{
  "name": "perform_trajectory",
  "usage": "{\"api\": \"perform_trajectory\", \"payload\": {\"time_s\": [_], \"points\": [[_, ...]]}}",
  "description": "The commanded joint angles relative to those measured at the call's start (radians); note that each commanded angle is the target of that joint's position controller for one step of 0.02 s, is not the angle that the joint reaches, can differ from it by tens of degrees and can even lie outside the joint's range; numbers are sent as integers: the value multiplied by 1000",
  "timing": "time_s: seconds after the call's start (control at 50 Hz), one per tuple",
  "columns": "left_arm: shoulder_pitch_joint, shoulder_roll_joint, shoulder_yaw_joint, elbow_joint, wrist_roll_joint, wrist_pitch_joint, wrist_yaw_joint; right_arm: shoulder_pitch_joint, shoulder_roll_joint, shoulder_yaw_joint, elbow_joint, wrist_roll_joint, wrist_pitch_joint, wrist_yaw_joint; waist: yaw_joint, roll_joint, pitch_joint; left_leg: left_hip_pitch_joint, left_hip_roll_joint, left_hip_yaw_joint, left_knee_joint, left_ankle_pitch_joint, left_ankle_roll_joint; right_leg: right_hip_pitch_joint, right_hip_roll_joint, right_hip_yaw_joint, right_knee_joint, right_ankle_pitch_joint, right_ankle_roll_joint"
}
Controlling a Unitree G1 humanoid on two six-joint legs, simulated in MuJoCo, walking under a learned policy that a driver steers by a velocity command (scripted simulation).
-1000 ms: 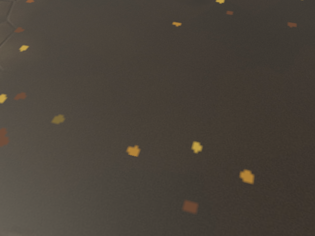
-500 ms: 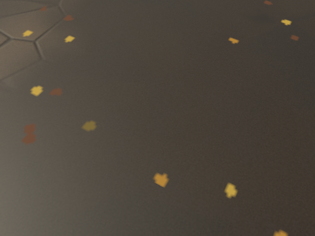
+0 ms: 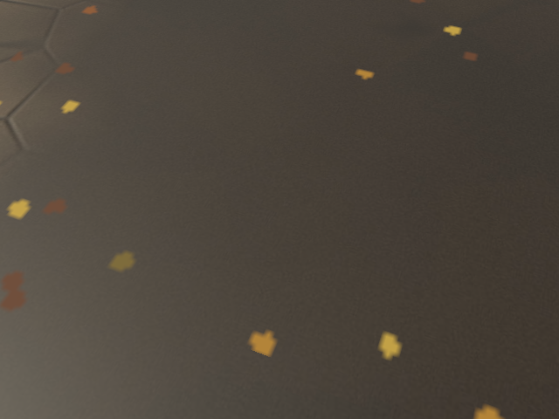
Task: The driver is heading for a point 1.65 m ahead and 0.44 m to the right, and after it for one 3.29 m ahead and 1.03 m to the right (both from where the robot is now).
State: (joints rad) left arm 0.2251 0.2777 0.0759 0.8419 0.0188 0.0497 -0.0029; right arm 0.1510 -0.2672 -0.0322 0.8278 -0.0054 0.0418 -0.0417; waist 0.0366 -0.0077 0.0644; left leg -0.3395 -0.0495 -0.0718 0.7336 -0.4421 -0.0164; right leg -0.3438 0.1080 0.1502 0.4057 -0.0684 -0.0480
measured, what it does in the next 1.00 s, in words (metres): walks ahead, turning right: left foot, then right foot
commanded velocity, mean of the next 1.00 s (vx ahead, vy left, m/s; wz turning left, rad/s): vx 0.18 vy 0.00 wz -0.47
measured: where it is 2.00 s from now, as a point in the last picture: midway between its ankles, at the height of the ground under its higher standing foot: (435, 335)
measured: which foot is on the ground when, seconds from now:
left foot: up 0.00-0.04, down 0.06-0.52, up 0.54-1.00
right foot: down 0.00-0.08, up 0.10-0.50, down 0.52-1.00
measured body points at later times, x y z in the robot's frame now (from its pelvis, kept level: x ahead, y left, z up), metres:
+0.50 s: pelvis -0.02 +0.01 +0.00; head +0.01 -0.01 +0.45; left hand +0.20 +0.22 -0.12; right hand -0.02 -0.29 -0.12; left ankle +0.00 +0.12 -0.74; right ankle -0.07 -0.08 -0.72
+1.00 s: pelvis +0.14 -0.07 -0.01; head +0.16 -0.08 +0.44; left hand +0.22 +0.19 -0.14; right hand +0.19 -0.37 -0.11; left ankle +0.31 -0.04 -0.72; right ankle -0.07 -0.07 -0.74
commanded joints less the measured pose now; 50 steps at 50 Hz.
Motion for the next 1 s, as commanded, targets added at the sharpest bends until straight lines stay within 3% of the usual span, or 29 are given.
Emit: {"api": "perform_trajectory", "payload": {"time_s": [0.02,0.04,0.06,0.08,0.1,0.12,0.14,0.16,0.18,0.22,0.3,0.44,0.48,0.5,0.52,0.54,0.56,0.58,0.6,0.62,0.66,0.72,0.82,0.9,0.96,1.0], "points": [[-45,158,44,-66,-1,4,-5,120,-74,-16,-33,8,-21,-8,-49,-154,-126,130,-45,40,-166,42,30,34,-213,324,-165,-218,-111],[-70,156,45,-72,-8,8,-5,169,-73,-17,-22,6,-27,-12,-79,-147,-118,208,-48,46,-293,106,47,-12,-189,319,-149,-261,-77],[-74,135,39,-81,-16,8,-3,193,-107,-26,-19,-2,-34,-21,-86,-100,-99,274,8,-8,-426,98,68,-84,-135,283,-104,-353,-21],[-57,78,27,-106,-31,4,-2,182,-215,-49,-41,-20,-37,-28,-67,125,-100,310,254,-294,-568,-87,142,-210,-20,145,111,-457,37],[-50,98,34,-96,-10,-2,7,50,-264,-60,-76,-32,-36,-23,-44,237,-23,148,425,-460,-630,-63,224,-270,74,-41,370,-460,52],[-44,156,47,-80,12,-4,7,24,-186,-41,-88,-36,-37,-18,-17,110,-19,59,407,-372,-581,86,245,-187,-8,-17,538,-422,52],[-3,143,50,-59,11,-2,0,-25,-128,-25,-99,-28,-41,-16,25,73,-22,32,336,-260,-544,209,219,-149,-6,-26,623,-367,48],[35,130,48,-43,14,4,-6,-53,-111,-19,-111,-22,-44,-14,44,86,-29,60,283,-169,-518,299,194,-154,-12,-41,697,-327,54],[52,123,46,-33,15,11,-13,-53,-111,-18,-120,-20,-47,-15,38,122,-40,101,258,-112,-495,383,190,-178,-15,-62,754,-315,63],[21,118,39,-43,8,19,-24,10,-114,-20,-115,-21,-47,-12,-2,134,-45,193,251,-54,-454,540,202,-226,-36,-94,748,-319,87],[-79,96,21,-91,0,26,-38,140,-153,-39,-81,-19,-45,-9,-79,150,-66,379,306,-42,-401,697,233,-264,-66,-119,595,-361,114],[-102,85,5,-139,-21,27,-45,104,-194,-61,-84,-25,-40,21,-79,202,-95,293,336,54,-326,757,212,-18,-73,-221,314,-397,59],[-88,83,3,-146,-18,21,-47,102,-210,-69,-84,-26,-37,28,-68,197,-115,244,346,62,-326,472,184,72,-63,-247,187,-356,26],[-52,83,4,-137,-9,15,-47,85,-209,-71,-87,-21,-33,29,-37,168,-114,157,335,88,-290,268,152,182,-49,-259,73,-299,3],[36,109,15,-99,0,5,-40,88,-179,-64,-88,-25,-31,29,-2,75,-127,15,295,133,-172,64,108,346,-45,-201,-14,-317,-23],[125,199,36,-82,12,-10,-31,78,-85,-39,-114,-37,-26,36,30,-214,-111,-223,181,258,162,-184,45,463,-296,168,-168,-541,-84],[165,302,55,-105,7,-23,-31,-36,-88,-32,-194,-52,-24,33,73,-291,-25,-466,34,151,289,-233,23,383,-486,573,-274,-635,-228],[155,234,41,-90,5,-22,-26,-80,-149,-46,-197,-50,-29,39,68,-142,48,-482,105,46,341,-122,28,338,-465,500,-278,-659,-257],[101,185,23,-97,-5,-24,-17,-51,-163,-53,-179,-24,-41,54,19,-123,77,-457,123,43,322,1,28,297,-403,404,-284,-645,-231],[62,164,15,-105,-6,-31,-11,-18,-164,-53,-155,-19,-56,64,-9,-110,87,-422,133,42,286,84,18,284,-337,321,-292,-533,-200],[47,135,5,-106,-8,-57,-2,39,-151,-51,-108,-46,-63,75,-29,-95,34,-365,129,60,283,189,1,322,-263,203,-277,-262,-174],[123,135,4,-71,-15,-90,-9,32,-119,-44,-102,-42,-57,80,-24,-65,-4,-364,126,84,251,247,-15,359,-258,140,-254,-17,-180],[224,132,-1,-19,-8,-102,-2,-95,-96,-32,-135,-36,-58,87,30,-79,36,-427,126,102,102,319,-22,398,-265,123,-270,17,-178],[268,137,-6,16,-3,-113,6,-193,-79,-20,-175,-29,-70,95,52,-81,62,-378,103,122,-35,341,6,406,-284,101,-242,163,-174],[256,151,-7,35,-1,-119,16,-181,-85,-19,-188,-24,-77,92,23,-89,67,-272,81,128,-113,309,55,405,-313,94,-216,300,-152],[215,165,-6,38,3,-122,18,-50,-105,-31,-150,-18,-80,74,-47,-92,5,-50,21,150,-158,255,93,376,-298,56,-94,595,-115]]}}
Keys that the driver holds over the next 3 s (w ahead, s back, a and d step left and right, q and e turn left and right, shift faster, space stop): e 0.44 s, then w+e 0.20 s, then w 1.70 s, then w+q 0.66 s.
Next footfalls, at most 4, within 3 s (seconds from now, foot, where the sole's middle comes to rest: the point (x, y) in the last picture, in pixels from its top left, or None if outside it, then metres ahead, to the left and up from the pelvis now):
0.06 left None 0.04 0.11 -0.78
0.52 right None -0.03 -0.09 -0.78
1.04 left None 0.35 -0.07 -0.78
1.58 right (463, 388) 0.53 -0.38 -0.78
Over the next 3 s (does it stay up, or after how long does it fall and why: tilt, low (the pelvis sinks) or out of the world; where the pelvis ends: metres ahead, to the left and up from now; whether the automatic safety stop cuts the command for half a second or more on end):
stays up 1.09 -0.57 0.01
